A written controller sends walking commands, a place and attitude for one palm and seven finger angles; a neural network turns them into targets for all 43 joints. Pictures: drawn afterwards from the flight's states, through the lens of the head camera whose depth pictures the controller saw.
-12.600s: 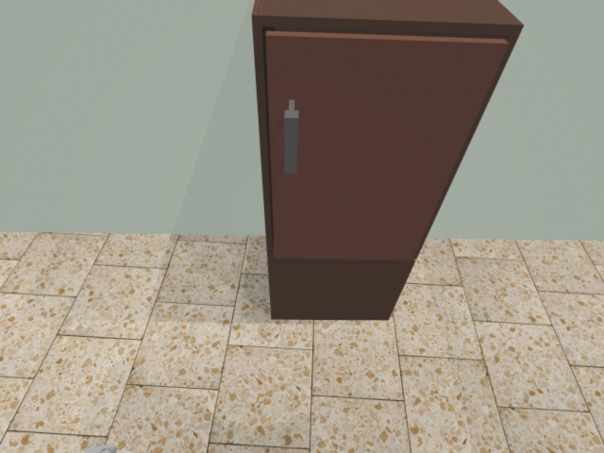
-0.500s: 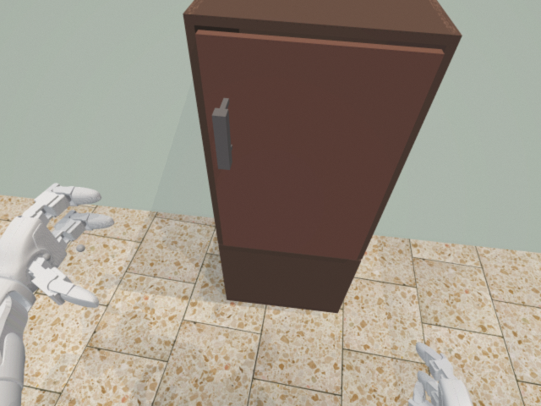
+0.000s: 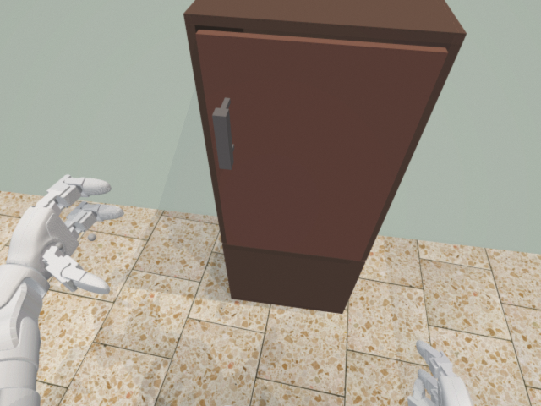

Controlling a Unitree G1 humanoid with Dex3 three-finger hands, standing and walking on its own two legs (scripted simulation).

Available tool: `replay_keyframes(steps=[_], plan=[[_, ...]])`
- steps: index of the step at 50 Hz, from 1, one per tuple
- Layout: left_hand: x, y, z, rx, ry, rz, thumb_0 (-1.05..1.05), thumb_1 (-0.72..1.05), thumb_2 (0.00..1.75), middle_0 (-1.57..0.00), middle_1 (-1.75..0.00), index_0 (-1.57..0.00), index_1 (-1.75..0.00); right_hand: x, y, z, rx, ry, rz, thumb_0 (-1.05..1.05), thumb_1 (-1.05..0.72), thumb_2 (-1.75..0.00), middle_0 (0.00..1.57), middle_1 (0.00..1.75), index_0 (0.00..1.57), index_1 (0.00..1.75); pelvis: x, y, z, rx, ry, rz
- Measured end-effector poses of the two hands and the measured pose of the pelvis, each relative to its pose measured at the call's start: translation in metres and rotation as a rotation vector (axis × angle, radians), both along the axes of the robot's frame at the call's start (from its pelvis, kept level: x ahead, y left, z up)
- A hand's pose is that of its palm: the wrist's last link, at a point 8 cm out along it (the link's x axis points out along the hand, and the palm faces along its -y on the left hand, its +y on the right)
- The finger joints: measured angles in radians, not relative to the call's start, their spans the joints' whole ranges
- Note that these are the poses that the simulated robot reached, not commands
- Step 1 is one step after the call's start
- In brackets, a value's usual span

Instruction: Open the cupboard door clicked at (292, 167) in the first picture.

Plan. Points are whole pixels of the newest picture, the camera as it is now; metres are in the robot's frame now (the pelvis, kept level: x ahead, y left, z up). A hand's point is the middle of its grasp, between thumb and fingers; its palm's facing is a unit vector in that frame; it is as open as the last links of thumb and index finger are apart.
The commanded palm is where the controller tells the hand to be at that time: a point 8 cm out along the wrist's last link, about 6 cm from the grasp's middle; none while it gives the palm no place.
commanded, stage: move the hooked fingers beside the handle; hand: left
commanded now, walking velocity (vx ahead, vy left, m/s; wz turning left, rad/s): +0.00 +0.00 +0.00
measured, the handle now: (226, 133) +0.57 +0.13 +0.09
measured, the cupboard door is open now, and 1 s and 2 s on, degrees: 0 0 0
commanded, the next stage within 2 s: none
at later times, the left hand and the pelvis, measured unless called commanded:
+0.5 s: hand (131, 195) +0.39 +0.25 +0.11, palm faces -0.07 -1.00 +0.02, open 14.0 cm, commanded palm +0.37 +0.30 +0.11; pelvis +0.00 +0.00 +0.00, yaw -2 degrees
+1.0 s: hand (167, 164) +0.47 +0.21 +0.10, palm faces -0.08 -1.00 +0.02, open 14.0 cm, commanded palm +0.45 +0.26 +0.10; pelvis +0.01 +0.01 -0.01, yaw -2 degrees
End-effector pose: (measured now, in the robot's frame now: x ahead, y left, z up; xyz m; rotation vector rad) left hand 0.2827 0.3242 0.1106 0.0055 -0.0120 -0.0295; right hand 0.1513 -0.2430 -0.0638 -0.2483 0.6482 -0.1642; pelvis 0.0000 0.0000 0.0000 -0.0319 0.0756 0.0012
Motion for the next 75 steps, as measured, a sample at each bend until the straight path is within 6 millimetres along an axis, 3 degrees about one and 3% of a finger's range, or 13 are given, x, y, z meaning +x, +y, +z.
replay_keyframes(steps=[24,34,43,63,75], plan=[[0.085,-0.022,-0.007,-0.025,0.01,-0.035,-0.01,-0.5,0.3,-0.3,-1.2,-0.3,-1.2,-0.057,-0.013,-0.023,-0.007,0.222,-0.116,0.02,-0.9,-0.9,0.21,0.3,0.2,0.3,0.004,0.004,-0.003,0.003,0.057,-0.031],[0.109,-0.029,-0.009,-0.03,0.015,-0.046,-0.01,-0.5,0.3,-0.3,-1.2,-0.3,-1.2,-0.066,-0.01,-0.028,-0.008,0.281,-0.133,0.02,-0.9,-0.9,0.21,0.3,0.2,0.3,0.006,0.009,-0.006,-0.002,0.08,-0.031],[0.143,-0.047,-0.013,-0.036,0.033,-0.052,-0.01,-0.5,0.3,-0.3,-1.2,-0.3,-1.2,-0.075,-0.007,-0.034,-0.008,0.336,-0.138,0.01,-0.9,-0.9,0.21,0.3,0.2,0.3,0.005,0.011,-0.009,-0.003,0.109,-0.03],[0.199,-0.067,-0.013,-0.026,0.032,-0.041,-0.01,-0.5,0.3,-0.3,-1.2,-0.3,-1.2,-0.145,-0.018,-0.046,-0.007,0.557,-0.256,0.01,-0.9,-0.9,0.21,0.3,0.2,0.3,0.008,0.007,-0.017,-0.007,0.18,-0.051],[0.226,-0.086,-0.01,-0.021,0.046,-0.04,-0.01,-0.5,0.3,-0.3,-1.2,-0.3,-1.2,-0.165,-0.017,-0.049,0.0,0.615,-0.282,0.01,-0.9,-0.9,0.21,0.3,0.2,0.3,0.008,0.005,-0.021,-0.011,0.216,-0.054]])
